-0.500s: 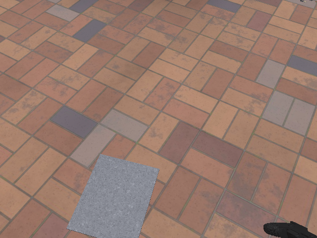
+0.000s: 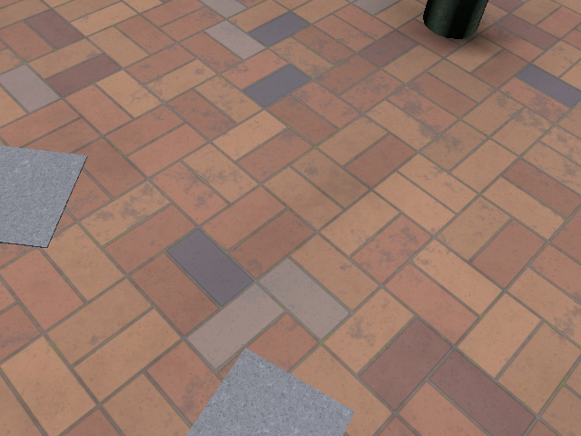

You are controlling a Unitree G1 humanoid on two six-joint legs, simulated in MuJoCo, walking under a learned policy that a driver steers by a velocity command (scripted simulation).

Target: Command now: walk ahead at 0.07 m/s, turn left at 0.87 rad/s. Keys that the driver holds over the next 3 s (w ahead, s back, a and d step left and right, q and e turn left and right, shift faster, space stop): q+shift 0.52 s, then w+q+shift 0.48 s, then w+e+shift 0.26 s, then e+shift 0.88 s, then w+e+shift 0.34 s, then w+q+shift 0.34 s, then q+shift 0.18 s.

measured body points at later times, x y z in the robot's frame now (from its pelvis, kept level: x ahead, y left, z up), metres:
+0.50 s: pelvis +0.08 -0.09 +0.01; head +0.12 -0.10 +0.46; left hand +0.11 +0.24 -0.06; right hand +0.30 -0.33 -0.12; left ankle +0.00 +0.03 -0.64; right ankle +0.13 -0.16 -0.74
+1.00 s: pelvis +0.16 +0.06 -0.02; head +0.16 +0.09 +0.43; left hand -0.13 +0.16 -0.14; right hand +0.50 +0.17 -0.05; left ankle +0.13 +0.22 -0.70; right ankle +0.14 -0.17 -0.74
